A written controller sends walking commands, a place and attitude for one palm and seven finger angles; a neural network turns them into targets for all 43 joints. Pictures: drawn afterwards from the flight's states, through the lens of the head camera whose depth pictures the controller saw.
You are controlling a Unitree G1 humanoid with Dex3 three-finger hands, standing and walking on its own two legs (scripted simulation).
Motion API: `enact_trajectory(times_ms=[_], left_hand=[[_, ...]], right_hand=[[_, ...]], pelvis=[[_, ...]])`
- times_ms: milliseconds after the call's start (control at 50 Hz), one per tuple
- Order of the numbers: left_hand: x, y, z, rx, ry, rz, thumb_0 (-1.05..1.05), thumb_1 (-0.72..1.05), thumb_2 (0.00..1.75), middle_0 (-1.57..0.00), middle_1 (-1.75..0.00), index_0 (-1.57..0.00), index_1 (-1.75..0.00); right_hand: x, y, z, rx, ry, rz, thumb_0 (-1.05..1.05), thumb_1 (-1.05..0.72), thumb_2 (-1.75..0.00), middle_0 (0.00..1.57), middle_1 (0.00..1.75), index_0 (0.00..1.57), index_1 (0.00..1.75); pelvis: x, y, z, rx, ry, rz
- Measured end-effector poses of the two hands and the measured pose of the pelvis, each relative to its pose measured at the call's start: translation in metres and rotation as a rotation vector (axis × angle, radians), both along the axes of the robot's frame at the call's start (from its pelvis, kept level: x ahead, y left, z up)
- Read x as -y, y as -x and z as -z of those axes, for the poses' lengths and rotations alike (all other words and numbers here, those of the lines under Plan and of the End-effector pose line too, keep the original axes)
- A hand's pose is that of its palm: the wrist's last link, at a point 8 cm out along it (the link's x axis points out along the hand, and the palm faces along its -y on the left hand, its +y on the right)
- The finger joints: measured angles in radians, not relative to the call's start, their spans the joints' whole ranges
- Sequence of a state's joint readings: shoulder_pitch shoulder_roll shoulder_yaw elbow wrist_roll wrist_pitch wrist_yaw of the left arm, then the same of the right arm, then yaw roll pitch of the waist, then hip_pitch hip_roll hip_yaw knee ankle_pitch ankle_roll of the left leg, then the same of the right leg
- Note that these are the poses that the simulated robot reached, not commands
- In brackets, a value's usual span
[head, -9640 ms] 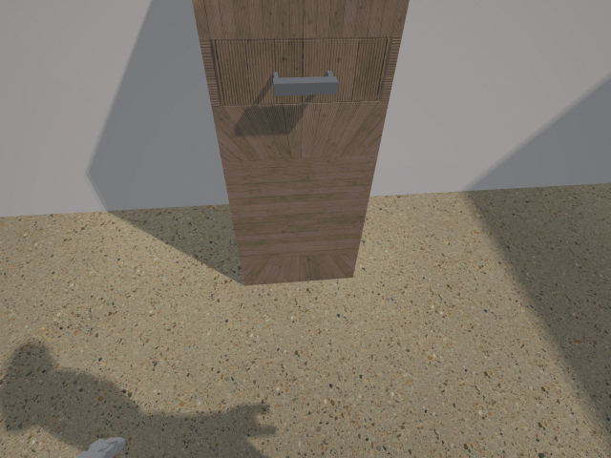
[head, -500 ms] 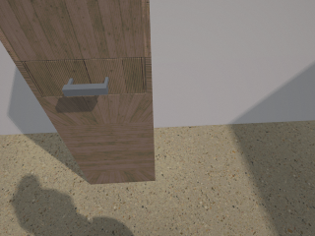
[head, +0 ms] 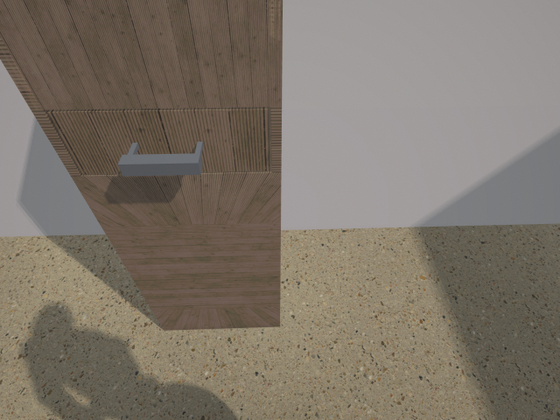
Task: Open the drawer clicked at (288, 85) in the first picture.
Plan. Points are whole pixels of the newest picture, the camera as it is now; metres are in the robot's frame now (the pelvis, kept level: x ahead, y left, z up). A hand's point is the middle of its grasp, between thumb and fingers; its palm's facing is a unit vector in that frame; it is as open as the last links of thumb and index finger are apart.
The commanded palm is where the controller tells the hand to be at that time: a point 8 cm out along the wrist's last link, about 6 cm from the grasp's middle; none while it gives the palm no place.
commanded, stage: come to a stop and stand still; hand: left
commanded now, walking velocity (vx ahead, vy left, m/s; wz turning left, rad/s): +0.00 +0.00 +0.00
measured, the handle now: (164, 156) +0.53 +0.25 +0.08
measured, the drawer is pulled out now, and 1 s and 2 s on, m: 0.00 0.00 0.00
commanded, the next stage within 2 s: look again from close up in 0.14 s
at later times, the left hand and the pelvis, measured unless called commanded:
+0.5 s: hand out of the picture +0.00 +0.20 -0.19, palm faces +0.02 -0.98 -0.19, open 7.4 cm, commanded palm none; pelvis -0.01 +0.04 -0.01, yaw -1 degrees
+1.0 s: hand out of the picture -0.10 +0.22 -0.18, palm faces +0.05 -0.98 -0.17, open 7.4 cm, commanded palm none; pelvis -0.04 +0.05 +0.00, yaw +1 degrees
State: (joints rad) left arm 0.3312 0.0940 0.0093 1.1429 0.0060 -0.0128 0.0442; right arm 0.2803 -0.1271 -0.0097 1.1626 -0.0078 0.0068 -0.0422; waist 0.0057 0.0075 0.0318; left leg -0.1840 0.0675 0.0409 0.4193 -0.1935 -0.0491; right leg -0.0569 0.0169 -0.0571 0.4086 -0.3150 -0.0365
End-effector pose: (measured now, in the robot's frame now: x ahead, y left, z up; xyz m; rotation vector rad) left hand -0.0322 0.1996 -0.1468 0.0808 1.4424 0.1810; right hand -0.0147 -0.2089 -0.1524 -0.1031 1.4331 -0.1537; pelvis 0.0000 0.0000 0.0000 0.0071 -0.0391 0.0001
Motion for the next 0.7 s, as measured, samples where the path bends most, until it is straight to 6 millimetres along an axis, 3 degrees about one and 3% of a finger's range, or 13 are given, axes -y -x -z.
enact_trajectory(times_ms=[260, 380, 520, 600, 700], left_hand=[[-0.016, -0.014, -0.003, 0.010, -0.028, 0.027, 0.01, 0.91, 0.90, -0.20, -0.30, -0.20, -0.30], [-0.032, -0.017, 0.004, 0.046, -0.032, 0.086, 0.01, 0.90, 0.90, -0.21, -0.30, -0.20, -0.30], [-0.056, -0.030, 0.013, 0.139, -0.026, 0.082, 0.01, 0.91, 0.90, -0.20, -0.30, -0.20, -0.30], [-0.067, -0.026, 0.012, 0.157, -0.021, 0.090, 0.01, 0.91, 0.90, -0.20, -0.30, -0.20, -0.30], [-0.077, -0.008, 0.011, 0.127, -0.018, 0.095, 0.01, 0.91, 0.90, -0.20, -0.30, -0.20, -0.30]], right_hand=[[0.000, -0.008, -0.002, 0.002, 0.010, -0.004, 0.01, -0.92, -0.90, 0.20, 0.30, 0.20, 0.30], [0.001, -0.023, -0.003, 0.115, 0.051, 0.017, 0.01, -0.92, -0.90, 0.20, 0.30, 0.20, 0.30], [-0.016, -0.026, -0.010, 0.178, 0.074, -0.013, 0.00, -0.92, -0.90, 0.20, 0.30, 0.20, 0.30], [-0.024, -0.020, -0.013, 0.185, 0.076, -0.024, 0.00, -0.93, -0.90, 0.20, 0.30, 0.20, 0.30], [-0.031, -0.005, -0.016, 0.164, 0.073, -0.027, 0.00, -0.93, -0.90, 0.20, 0.30, 0.20, 0.30]], pelvis=[[-0.005, -0.006, -0.001, -0.010, 0.002, 0.008], [-0.021, 0.002, 0.007, -0.004, 0.023, 0.030], [-0.038, 0.014, 0.010, 0.016, 0.027, 0.023], [-0.046, 0.023, 0.009, 0.010, 0.027, 0.022], [-0.053, 0.034, 0.007, -0.003, 0.025, 0.022]])
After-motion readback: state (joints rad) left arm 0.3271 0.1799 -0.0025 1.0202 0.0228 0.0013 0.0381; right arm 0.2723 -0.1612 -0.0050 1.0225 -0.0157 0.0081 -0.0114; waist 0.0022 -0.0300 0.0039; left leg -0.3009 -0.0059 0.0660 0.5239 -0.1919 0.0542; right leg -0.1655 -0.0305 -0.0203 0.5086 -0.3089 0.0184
